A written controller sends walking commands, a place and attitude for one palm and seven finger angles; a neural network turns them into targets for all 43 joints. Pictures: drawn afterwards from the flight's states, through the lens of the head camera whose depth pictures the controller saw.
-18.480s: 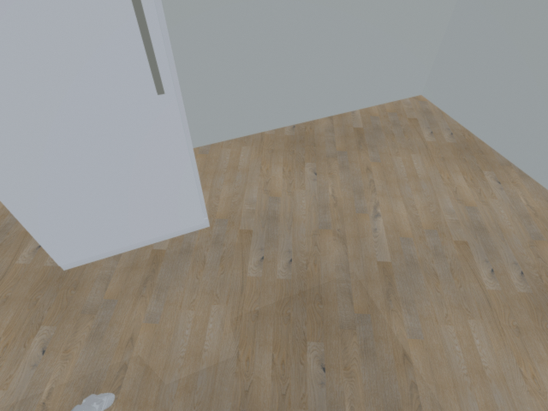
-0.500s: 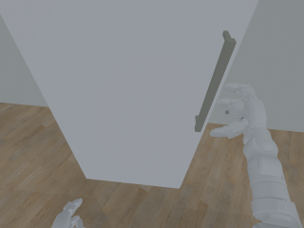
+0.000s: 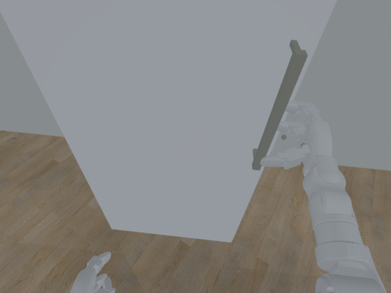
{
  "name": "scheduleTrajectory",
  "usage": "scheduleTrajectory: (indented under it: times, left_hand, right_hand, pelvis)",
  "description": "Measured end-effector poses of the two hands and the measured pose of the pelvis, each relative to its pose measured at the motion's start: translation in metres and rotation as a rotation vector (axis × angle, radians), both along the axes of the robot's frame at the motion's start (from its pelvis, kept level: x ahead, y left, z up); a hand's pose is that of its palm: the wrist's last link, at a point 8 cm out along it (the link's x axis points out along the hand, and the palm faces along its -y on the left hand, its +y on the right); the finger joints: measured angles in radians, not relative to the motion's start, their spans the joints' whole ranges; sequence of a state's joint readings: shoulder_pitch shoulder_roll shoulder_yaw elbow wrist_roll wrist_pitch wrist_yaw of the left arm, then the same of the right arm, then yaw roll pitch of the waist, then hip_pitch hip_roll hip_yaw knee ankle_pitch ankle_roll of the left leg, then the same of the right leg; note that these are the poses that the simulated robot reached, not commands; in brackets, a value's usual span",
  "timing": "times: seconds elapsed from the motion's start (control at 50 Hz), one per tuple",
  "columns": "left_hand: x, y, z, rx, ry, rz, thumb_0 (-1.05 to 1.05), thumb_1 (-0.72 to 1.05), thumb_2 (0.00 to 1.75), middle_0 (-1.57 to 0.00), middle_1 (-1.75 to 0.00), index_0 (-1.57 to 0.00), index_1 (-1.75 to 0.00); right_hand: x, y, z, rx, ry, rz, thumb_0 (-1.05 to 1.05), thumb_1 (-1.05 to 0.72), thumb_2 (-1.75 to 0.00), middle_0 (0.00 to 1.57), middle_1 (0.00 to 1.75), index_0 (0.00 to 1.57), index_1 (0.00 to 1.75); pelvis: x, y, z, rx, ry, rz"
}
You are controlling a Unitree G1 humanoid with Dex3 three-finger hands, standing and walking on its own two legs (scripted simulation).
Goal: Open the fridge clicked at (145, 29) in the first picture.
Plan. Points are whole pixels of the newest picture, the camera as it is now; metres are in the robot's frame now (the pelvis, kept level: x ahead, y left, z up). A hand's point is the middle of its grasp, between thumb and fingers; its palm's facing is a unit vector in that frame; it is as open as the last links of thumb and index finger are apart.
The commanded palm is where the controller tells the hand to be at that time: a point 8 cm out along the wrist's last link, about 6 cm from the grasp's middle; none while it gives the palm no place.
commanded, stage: feel for the door with the fingertips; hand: right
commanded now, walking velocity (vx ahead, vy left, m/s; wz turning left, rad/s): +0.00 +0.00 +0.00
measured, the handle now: (271, 116) +0.46 -0.13 +0.15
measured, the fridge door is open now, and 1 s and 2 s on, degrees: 0 0 0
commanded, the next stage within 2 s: slide the fingers in behind the handle in 0.22 s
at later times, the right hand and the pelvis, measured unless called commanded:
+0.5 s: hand (281, 130) +0.42 -0.15 +0.14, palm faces +0.04 +1.00 +0.01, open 13.6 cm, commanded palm +0.39 -0.20 +0.14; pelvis +0.00 +0.00 +0.00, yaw +0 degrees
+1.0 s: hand (271, 134) +0.41 -0.12 +0.14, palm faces +0.03 +1.00 +0.01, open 14.0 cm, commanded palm +0.37 -0.17 +0.14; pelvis +0.00 +0.00 +0.00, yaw +0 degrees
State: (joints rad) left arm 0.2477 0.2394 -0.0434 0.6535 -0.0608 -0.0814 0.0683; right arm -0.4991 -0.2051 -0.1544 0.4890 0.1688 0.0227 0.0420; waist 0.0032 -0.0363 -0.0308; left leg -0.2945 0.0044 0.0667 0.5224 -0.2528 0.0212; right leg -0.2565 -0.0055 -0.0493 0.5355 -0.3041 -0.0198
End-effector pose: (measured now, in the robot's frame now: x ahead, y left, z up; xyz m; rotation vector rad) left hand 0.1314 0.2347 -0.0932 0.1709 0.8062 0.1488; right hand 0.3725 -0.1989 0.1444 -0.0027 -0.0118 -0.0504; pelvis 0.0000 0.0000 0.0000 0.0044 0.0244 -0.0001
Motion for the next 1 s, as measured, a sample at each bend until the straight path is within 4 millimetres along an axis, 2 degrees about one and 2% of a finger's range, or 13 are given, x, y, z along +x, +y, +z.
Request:
scheduleTrajectory:
  times: [0.22,0.4,0.52,0.7,0.82,1.0]
  left_hand:
    - [-0.021,0.013,-0.007,0.015,0.064,0.033,0.01,0.90,0.90,-0.20,-0.30,-0.21,-0.30]
    - [-0.036,0.018,-0.010,0.024,0.111,0.045,0.01,0.90,0.90,-0.20,-0.30,-0.21,-0.30]
    - [-0.040,0.017,-0.010,0.015,0.103,0.049,0.01,0.90,0.90,-0.20,-0.30,-0.21,-0.30]
    - [-0.034,0.012,-0.008,0.006,0.070,0.044,0.01,0.90,0.90,-0.20,-0.30,-0.21,-0.30]
    - [-0.022,0.006,-0.007,0.002,0.050,0.019,0.01,0.90,0.90,-0.20,-0.30,-0.21,-0.30]
    - [-0.003,-0.002,-0.002,-0.010,0.012,-0.003,0.01,0.90,0.90,-0.20,-0.30,-0.21,-0.30]
  right_hand:
    - [0.017,0.005,-0.002,0.003,0.003,0.001,-0.01,0.50,-0.30,0.30,1.21,0.30,1.20]
    - [0.023,-0.001,-0.002,0.003,0.002,0.014,-0.01,0.50,-0.30,0.38,1.26,0.37,1.24]
    - [0.021,0.000,-0.003,0.012,-0.001,0.008,-0.01,0.50,-0.30,0.37,1.24,0.36,1.23]
    - [0.014,0.000,-0.007,0.005,-0.008,0.009,-0.01,0.50,-0.30,0.32,1.22,0.31,1.21]
    - [0.008,0.011,-0.006,0.011,-0.020,0.027,-0.01,0.50,-0.30,0.31,1.21,0.30,1.21]
    - [0.010,0.022,-0.005,0.009,-0.005,0.020,-0.01,0.50,-0.30,0.30,1.20,0.30,1.20]
  pelvis:
    - [0.001,0.003,0.000,-0.001,0.017,0.005]
    - [-0.002,0.005,-0.001,0.001,0.027,0.002]
    - [-0.004,0.004,-0.001,0.000,0.031,0.008]
    - [-0.004,0.001,-0.001,0.000,0.026,0.014]
    - [-0.002,-0.001,-0.001,0.001,0.019,0.008]
    - [0.001,-0.001,-0.001,-0.001,0.016,0.009]
